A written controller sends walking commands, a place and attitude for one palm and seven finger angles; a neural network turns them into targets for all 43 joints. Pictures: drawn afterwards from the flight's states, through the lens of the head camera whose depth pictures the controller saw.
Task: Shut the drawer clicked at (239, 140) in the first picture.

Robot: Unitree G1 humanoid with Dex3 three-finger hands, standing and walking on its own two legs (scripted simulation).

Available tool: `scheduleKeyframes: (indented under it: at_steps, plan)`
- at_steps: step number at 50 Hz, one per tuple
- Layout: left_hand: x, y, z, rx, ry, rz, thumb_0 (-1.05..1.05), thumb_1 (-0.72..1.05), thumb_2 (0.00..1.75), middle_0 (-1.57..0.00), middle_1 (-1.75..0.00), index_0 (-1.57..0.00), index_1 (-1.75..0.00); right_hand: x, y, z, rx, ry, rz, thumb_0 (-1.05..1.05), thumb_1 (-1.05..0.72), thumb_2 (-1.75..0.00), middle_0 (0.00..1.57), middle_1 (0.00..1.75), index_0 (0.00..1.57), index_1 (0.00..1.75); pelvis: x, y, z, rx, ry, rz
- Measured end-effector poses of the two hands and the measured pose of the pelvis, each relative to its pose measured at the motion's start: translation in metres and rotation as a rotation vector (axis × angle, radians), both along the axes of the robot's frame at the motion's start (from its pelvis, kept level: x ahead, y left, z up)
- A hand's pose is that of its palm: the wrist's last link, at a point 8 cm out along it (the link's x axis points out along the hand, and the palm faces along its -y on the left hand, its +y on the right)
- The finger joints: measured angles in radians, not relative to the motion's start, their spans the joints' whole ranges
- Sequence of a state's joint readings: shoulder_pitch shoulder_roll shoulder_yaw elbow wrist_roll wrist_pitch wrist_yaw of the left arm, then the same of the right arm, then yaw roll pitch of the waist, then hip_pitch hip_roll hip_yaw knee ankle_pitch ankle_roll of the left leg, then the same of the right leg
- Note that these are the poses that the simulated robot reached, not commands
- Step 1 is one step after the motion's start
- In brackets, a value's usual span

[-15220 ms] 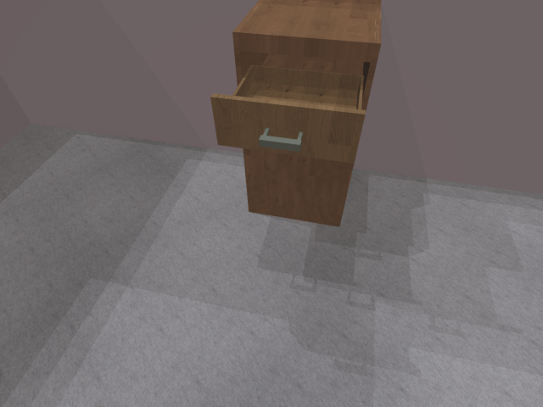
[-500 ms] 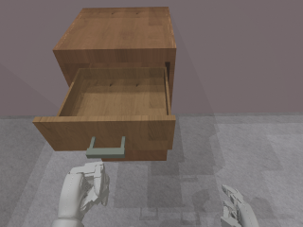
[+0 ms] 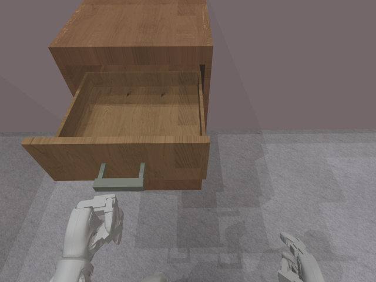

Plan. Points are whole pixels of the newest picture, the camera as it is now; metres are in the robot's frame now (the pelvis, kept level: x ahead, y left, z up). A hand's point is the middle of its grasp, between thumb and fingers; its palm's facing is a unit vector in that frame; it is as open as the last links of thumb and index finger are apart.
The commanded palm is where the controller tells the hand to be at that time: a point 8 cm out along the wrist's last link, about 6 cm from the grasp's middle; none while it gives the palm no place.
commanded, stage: bring the fist close to the handle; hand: left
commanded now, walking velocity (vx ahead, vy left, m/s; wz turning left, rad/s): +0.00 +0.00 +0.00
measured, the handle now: (121, 176) +0.35 +0.17 +0.01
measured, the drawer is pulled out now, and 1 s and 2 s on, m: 0.30 0.29 0.20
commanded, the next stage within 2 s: push the drawer shut in 0.92 s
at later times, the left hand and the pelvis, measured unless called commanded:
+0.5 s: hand (131, 210) +0.27 +0.13 +0.01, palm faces -0.01 -1.00 -0.02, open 3.2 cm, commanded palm +0.26 +0.19 +0.01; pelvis -0.01 +0.02 -0.03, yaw -1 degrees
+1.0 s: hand (133, 209) +0.27 +0.13 +0.01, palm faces +0.00 -1.00 -0.02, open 3.2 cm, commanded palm +0.25 +0.18 +0.01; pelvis -0.02 +0.03 -0.03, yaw -1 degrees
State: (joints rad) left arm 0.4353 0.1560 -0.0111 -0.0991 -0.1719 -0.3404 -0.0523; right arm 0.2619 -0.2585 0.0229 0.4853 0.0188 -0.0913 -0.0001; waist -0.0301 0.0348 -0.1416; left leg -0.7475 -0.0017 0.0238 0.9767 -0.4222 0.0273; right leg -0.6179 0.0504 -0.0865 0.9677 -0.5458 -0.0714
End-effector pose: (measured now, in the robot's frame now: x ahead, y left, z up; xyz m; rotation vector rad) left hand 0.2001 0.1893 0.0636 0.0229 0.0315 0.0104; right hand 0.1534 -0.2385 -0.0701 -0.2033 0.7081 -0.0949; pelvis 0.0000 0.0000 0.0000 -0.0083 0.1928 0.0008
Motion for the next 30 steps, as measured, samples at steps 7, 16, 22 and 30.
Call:
scheduleKeyframes:
  at_steps: [7, 16, 22, 30]
  plan:
    - [0.013, -0.001, -0.017, -0.004, -0.014, -0.021, 0.01, 0.90, 0.90, -1.40, -1.60, -1.40, -1.60, -0.007, 0.001, -0.014, -0.014, 0.036, -0.007, 0.01, -0.91, -0.90, 0.20, 0.30, 0.20, 0.30, -0.005, 0.005, -0.009, -0.008, 0.034, -0.002]
    - [0.035, -0.005, -0.035, -0.006, -0.016, -0.027, 0.01, 0.90, 0.90, -1.40, -1.60, -1.40, -1.60, -0.013, 0.015, -0.029, 0.000, 0.078, -0.007, 0.01, -0.91, -0.90, 0.20, 0.30, 0.20, 0.30, -0.010, 0.013, -0.019, -0.013, 0.065, -0.010]
    - [0.045, -0.004, -0.046, -0.008, -0.017, -0.022, 0.01, 0.90, 0.90, -1.40, -1.60, -1.40, -1.60, -0.017, 0.021, -0.037, 0.002, 0.108, -0.004, 0.01, -0.91, -0.90, 0.20, 0.30, 0.20, 0.30, -0.013, 0.017, -0.025, -0.018, 0.083, -0.013]
    - [0.055, -0.003, -0.058, -0.004, -0.034, -0.024, -0.01, 0.89, 0.91, -1.40, -1.60, -1.40, -1.60, -0.024, 0.023, -0.050, -0.012, 0.161, -0.002, 0.01, -0.91, -0.90, 0.20, 0.30, 0.20, 0.30, -0.018, 0.022, -0.034, -0.028, 0.105, -0.010]
